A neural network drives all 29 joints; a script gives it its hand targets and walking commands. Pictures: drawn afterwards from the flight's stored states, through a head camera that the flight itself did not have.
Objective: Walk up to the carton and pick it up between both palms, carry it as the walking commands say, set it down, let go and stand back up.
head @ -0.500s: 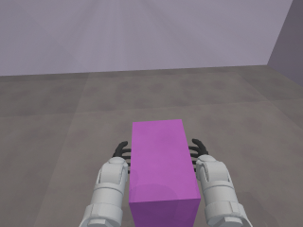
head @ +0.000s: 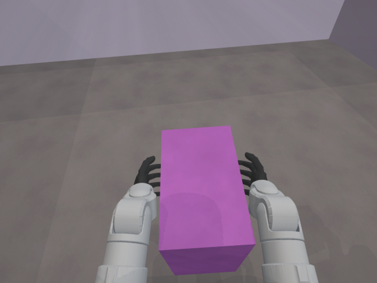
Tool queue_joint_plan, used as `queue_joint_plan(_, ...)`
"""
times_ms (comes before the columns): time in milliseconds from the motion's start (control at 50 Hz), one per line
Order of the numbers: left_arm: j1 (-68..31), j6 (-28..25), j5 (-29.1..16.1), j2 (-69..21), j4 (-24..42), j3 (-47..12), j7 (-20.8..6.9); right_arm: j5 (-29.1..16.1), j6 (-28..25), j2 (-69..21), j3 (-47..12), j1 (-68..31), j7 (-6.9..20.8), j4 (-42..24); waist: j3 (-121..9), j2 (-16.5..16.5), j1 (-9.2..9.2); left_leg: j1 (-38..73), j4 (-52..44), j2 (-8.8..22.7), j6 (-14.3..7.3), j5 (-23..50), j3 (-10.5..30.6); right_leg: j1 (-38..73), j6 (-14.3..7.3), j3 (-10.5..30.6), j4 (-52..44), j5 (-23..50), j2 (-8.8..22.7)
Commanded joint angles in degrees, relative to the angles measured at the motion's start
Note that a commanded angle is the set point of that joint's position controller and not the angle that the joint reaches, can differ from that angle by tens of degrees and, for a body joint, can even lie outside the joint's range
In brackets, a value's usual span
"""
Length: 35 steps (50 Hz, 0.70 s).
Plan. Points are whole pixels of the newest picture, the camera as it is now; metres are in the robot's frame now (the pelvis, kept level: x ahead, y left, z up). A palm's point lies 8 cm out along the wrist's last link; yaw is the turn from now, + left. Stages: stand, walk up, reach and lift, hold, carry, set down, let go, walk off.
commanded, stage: carry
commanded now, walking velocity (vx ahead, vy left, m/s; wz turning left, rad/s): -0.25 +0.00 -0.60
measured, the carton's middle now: (200, 205) +0.31 +0.00 +0.00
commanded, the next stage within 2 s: none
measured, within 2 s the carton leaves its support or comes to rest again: neither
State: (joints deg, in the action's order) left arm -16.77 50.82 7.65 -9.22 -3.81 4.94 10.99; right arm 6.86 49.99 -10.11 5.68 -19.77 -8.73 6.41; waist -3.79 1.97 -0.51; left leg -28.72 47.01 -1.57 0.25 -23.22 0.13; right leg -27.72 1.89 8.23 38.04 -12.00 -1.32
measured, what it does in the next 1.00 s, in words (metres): walks backwards, turning right: right foot, then left foot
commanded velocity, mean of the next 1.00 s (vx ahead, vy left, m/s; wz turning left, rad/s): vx -0.18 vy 0.00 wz -0.43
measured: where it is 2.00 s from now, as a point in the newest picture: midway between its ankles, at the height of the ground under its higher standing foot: outside the picture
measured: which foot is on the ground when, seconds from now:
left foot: down 0.00-0.36, up 0.38-0.78, down 0.80-1.00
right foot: down 0.00-0.08, up 0.10-0.34, down 0.36-0.80, up 0.82-1.00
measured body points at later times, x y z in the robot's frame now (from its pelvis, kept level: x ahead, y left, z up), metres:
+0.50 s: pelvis -0.14 +0.01 +0.01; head -0.15 -0.01 +0.46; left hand +0.16 +0.03 +0.08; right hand +0.08 -0.20 +0.07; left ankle -0.07 +0.14 -0.64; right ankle -0.12 -0.09 -0.72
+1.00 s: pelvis -0.28 +0.10 +0.02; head -0.30 +0.13 +0.47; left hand +0.00 +0.10 +0.08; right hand -0.10 -0.12 +0.09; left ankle -0.25 +0.17 -0.72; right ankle -0.32 -0.04 -0.63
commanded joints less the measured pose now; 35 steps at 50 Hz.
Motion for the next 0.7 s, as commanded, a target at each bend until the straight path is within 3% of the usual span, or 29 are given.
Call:
queue_joint_plan(0,-35.0,0.8,-17.9,-58.8,19.9,-36.4,-12.1,-18.3,1.7,-61.7,-34.1,-25.9,8.9,-12.1,-24.1,5.9,0.65,7.8,-6.7,-1.7,-0.9,-0.8,-4.6,11.1,-7.8,11.3,-9.4,28.0,11.6)
queue_joint_plan(20,-33.5,2.1,-17.5,-58.6,19.3,-35.4,-10.8,-19.2,3.2,-60.6,-34.1,-24.6,8.5,-12.8,-24.6,5.3,1.44,15.4,-15.7,-1.3,-1.5,4.4,-5.4,6.2,-5.5,7.6,-7.0,22.4,9.6)
queue_joint_plan(40,-27.4,3.3,-17.1,-57.2,19.8,-33.3,-9.7,-20.6,3.8,-59.4,-35.0,-23.4,7.3,-19.2,-27.1,4.0,1.49,23.9,-19.2,1.2,-2.6,6.9,-2.2,0.1,-3.3,5.7,-5.6,10.6,6.3)
queue_joint_plan(60,-27.7,4.0,-18.5,-58.1,23.9,-34.2,-8.6,-21.1,4.8,-59.9,-35.7,-22.2,6.6,-21.8,-27.5,-3.5,1.74,29.8,-24.1,12.3,-6.0,16.2,8.6,-5.8,-1.5,0.0,5.1,0.0,1.9)
queue_joint_plan(80,-19.8,6.5,-16.4,-56.4,18.1,-31.3,-6.8,-19.1,6.6,-55.1,-33.2,-19.3,5.0,-21.4,-23.7,-17.5,0.88,23.9,-27.9,28.8,-13.3,26.3,23.1,-13.3,0.4,-8.2,23.4,-22.3,-3.4)
queue_joint_plan(100,-23.5,7.2,-17.2,-54.0,22.6,-32.2,-6.0,-17.5,8.1,-54.7,-31.4,-13.6,4.1,-19.2,-23.7,-15.6,0.25,24.0,-23.7,29.4,-14.7,33.4,19.4,-12.7,0.3,-7.5,29.6,-20.7,2.8)
queue_joint_plan(120,-21.1,8.5,-17.4,-53.9,22.6,-31.6,-5.6,-17.7,9.6,-56.0,-31.6,-10.8,3.8,-18.5,-23.3,-13.7,0.28,18.4,-23.0,27.2,-14.8,36.5,13.3,-8.5,-0.3,-9.0,34.4,-17.2,3.8)
queue_joint_plan(140,-23.3,8.6,-18.9,-54.0,26.0,-32.1,-5.6,-18.0,9.9,-57.8,-32.0,-12.2,3.5,-21.6,-22.2,-7.2,0.21,13.1,-23.4,24.7,-13.6,35.1,9.7,-5.7,-1.3,-9.3,35.7,-14.7,3.7)
queue_joint_plan(160,-19.5,9.3,-19.7,-55.0,25.2,-32.6,-5.6,-18.2,10.1,-57.5,-32.6,-11.4,3.0,-25.0,-23.4,-5.5,0.15,18.2,-20.4,23.5,-12.7,38.5,6.4,-6.8,-0.8,-9.8,33.8,-13.3,3.6)
queue_joint_plan(200,-18.8,10.1,-21.0,-55.8,27.0,-32.4,-5.3,-17.5,10.7,-55.9,-31.2,-11.1,2.3,-27.8,-21.6,-11.1,-0.29,15.8,-18.2,18.7,-8.9,40.3,-1.0,-2.9,-0.1,-12.9,22.4,-12.1,3.3)
queue_joint_plan(240,-21.4,11.2,-21.9,-54.5,29.9,-33.3,-4.5,-16.3,12.0,-55.2,-28.7,-6.4,1.6,-24.8,-20.5,-16.0,0.68,16.4,-19.8,19.1,-8.8,33.6,-1.4,0.9,0.2,-15.6,13.3,-13.2,2.1)
queue_joint_plan(280,-18.6,12.8,-21.6,-52.3,28.6,-32.4,-4.2,-15.3,13.1,-53.3,-27.3,-3.6,0.6,-24.2,-20.7,-14.5,0.90,19.0,-19.5,20.0,-8.8,28.5,-0.4,4.2,-0.5,-17.3,0.2,-11.8,1.1)
queue_joint_plan(300,-14.2,13.8,-20.8,-52.7,25.0,-30.6,-4.4,-15.1,13.3,-51.6,-27.5,-3.6,0.2,-26.1,-19.6,-10.6,0.94,18.8,-17.5,20.0,-8.4,30.5,-1.4,6.4,-1.0,-18.5,-7.3,-8.7,0.1)
queue_joint_plan(320,-13.8,14.1,-20.9,-52.5,24.1,-29.9,-4.2,-14.6,13.4,-50.4,-26.4,-2.5,-0.3,-25.4,-17.0,-9.2,0.94,16.1,-12.6,17.9,-5.7,31.1,-3.6,8.3,-1.7,-13.8,-15.9,-6.5,2.4)
queue_joint_plan(340,-14.9,14.1,-20.7,-53.7,25.0,-29.4,-4.6,-16.1,13.8,-52.3,-28.6,-5.7,0.2,-27.0,-16.1,-1.8,0.61,7.7,-7.2,16.9,-3.8,22.7,-5.3,14.0,-3.0,-7.2,-17.2,-0.8,6.3)
queue_joint_plan(360,-11.5,14.2,-19.7,-51.5,21.7,-27.3,-4.6,-15.9,13.9,-51.3,-29.6,-6.4,0.0,-27.9,-18.7,21.6,0.70,-10.6,2.4,8.5,1.3,-2.7,-8.2,21.6,-9.5,16.7,-17.1,30.3,24.1)
queue_joint_plan(380,-11.4,13.7,-20.4,-53.0,22.9,-27.5,-5.1,-17.2,13.7,-51.6,-31.2,-9.8,0.6,-31.7,-17.8,19.6,0.44,-11.9,14.7,6.9,2.1,-12.5,-3.8,19.6,-13.6,16.3,-15.4,43.3,24.6)
queue_joint_plan(400,-16.4,12.1,-22.3,-54.7,31.2,-29.1,-5.4,-19.4,12.5,-55.6,-32.3,-12.4,1.0,-33.8,-19.4,8.6,1.02,-9.4,20.0,6.2,1.9,-9.0,-0.5,17.4,-11.2,11.4,-13.2,43.1,21.2)
queue_joint_plan(420,-17.1,11.8,-21.2,-55.9,32.3,-29.6,-5.4,-20.0,12.2,-57.6,-33.5,-11.9,1.5,-32.1,-18.7,2.9,1.25,-11.2,21.3,5.2,1.7,-5.6,0.0,19.6,-10.1,6.7,-12.0,37.7,18.6)
queue_joint_plan(440,-17.8,11.5,-21.0,-55.9,32.6,-29.3,-5.9,-20.5,11.7,-58.2,-34.1,-12.5,1.7,-32.5,-18.1,1.3,1.48,-11.5,22.1,5.5,1.6,-1.7,-0.3,20.4,-8.2,3.3,-11.4,33.3,16.4)
queue_joint_plan(460,-16.1,11.5,-19.8,-54.0,32.3,-28.5,-5.7,-21.2,11.9,-58.8,-35.4,-11.7,2.0,-31.3,-17.4,3.5,1.64,-8.3,23.3,5.1,1.7,0.5,-1.1,16.4,-6.7,1.1,-12.8,24.2,14.4)
queue_joint_plan(500,-14.6,11.4,-18.7,-53.5,32.7,-27.7,-5.0,-22.5,12.2,-59.0,-36.4,-11.7,2.1,-32.0,-18.2,4.7,0.95,-7.3,19.0,4.0,1.8,1.3,-2.6,15.6,-7.3,2.8,-15.6,13.0,14.4)
queue_joint_plan(520,-10.2,11.5,-17.4,-53.1,30.5,-26.5,-4.8,-23.6,11.9,-57.5,-38.0,-14.0,2.0,-35.3,-17.0,8.2,0.85,-7.8,16.7,3.4,2.8,0.8,-3.0,16.4,-7.4,3.8,-17.1,9.0,13.7)
queue_joint_plan(560,-8.0,11.9,-17.5,-52.4,32.0,-26.1,-4.5,-23.5,13.0,-57.7,-37.2,-10.2,1.8,-33.9,-20.1,6.6,0.44,-7.8,13.0,2.5,2.4,-1.3,-2.5,21.0,-8.9,6.9,-16.5,15.5,14.7)
queue_joint_plan(580,-6.5,12.6,-16.1,-50.3,28.9,-25.5,-4.3,-22.9,13.7,-56.4,-37.2,-9.4,1.7,-31.4,-19.9,7.6,0.20,-5.4,11.1,1.2,2.4,-3.4,-3.0,19.2,-8.7,9.1,-17.8,12.5,15.3)
queue_joint_plan(600,-9.4,12.4,-16.8,-49.7,32.0,-25.7,-4.2,-23.2,13.7,-57.3,-37.1,-10.3,1.7,-31.1,-19.3,7.5,0.27,-6.5,11.0,1.6,2.6,-2.9,-2.1,20.2,-8.8,10.2,-18.6,12.7,15.5)
queue_joint_plan(620,-6.3,12.8,-16.0,-49.2,29.4,-24.3,-4.4,-23.3,14.0,-55.7,-37.9,-11.4,1.6,-32.7,-19.6,10.4,-0.05,-2.8,8.2,0.2,2.0,-3.7,-3.4,17.5,-7.9,10.4,-21.3,5.6,15.2)
queue_joint_plan(660,-9.2,12.8,-18.1,-50.8,31.6,-27.4,-4.5,-21.6,14.0,-56.2,-35.4,-6.8,1.6,-30.3,-18.8,10.0,0.18,2.2,0.4,-0.9,2.0,-4.7,-4.4,14.2,-6.7,10.7,-23.4,3.0,14.2)
queue_joint_plan(680,-7.8,13.5,-17.5,-49.5,30.2,-27.7,-4.5,-20.5,14.4,-55.0,-33.7,-4.3,1.6,-27.9,-19.9,11.0,0.17,8.0,-4.1,-2.5,1.6,-4.8,-6.0,11.4,-4.5,9.9,-26.8,-1.1,13.4)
